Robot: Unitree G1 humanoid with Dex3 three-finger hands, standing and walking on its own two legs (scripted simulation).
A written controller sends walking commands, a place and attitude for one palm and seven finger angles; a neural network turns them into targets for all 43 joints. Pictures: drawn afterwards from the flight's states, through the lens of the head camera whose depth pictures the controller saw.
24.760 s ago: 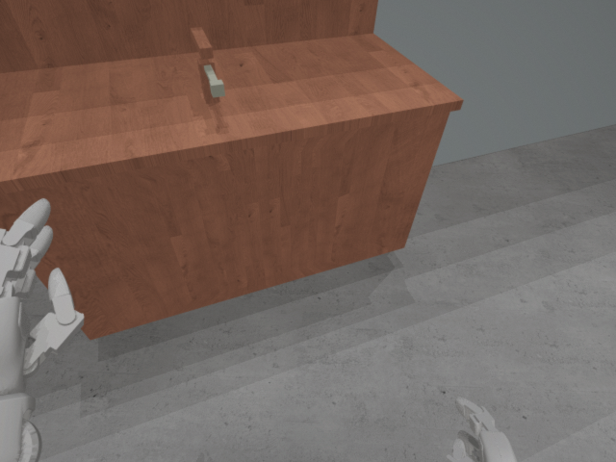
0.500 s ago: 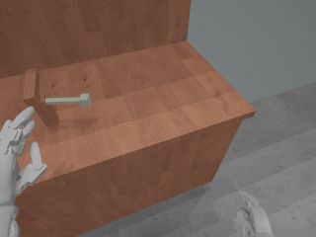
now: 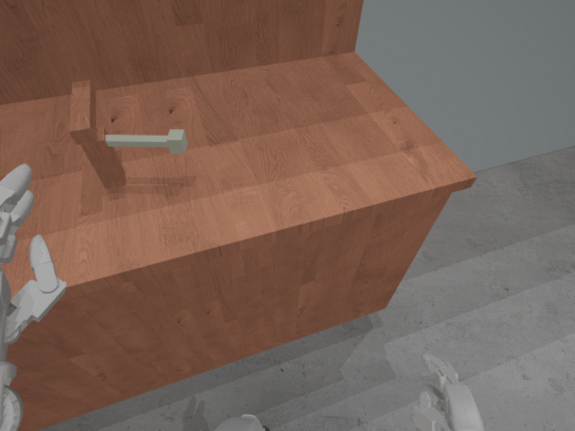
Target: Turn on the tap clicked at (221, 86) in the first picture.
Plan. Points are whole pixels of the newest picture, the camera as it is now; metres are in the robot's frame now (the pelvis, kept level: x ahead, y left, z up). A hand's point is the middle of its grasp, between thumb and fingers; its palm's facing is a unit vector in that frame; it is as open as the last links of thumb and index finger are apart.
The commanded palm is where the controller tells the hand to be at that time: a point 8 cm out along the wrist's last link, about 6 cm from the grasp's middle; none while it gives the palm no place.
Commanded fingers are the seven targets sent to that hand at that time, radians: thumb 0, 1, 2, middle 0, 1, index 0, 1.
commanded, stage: step back with the hand held close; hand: left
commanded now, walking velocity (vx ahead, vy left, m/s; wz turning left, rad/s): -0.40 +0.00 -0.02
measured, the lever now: (177, 141) +0.53 +0.23 +0.10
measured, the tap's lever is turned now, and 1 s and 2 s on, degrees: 71 71 71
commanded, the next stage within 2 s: stop stepping back and stand still in 0.50 s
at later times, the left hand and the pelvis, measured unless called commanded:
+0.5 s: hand (30, 378) +0.14 +0.22 +0.18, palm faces +0.33 -0.87 -0.37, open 7.4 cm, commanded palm +0.07 +0.27 +0.19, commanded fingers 0.00 0.90 0.90 -0.20 -0.30 -0.20 -0.30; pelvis -0.10 +0.00 +0.01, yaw -2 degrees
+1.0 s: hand out of the picture -0.01 +0.22 +0.18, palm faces +0.41 -0.84 -0.36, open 7.4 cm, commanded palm -0.06 +0.26 +0.19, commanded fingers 0.00 0.90 0.90 -0.20 -0.30 -0.20 -0.30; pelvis -0.22 -0.02 +0.01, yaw +1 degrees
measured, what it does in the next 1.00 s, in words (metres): walks backwards: right foot, then left foot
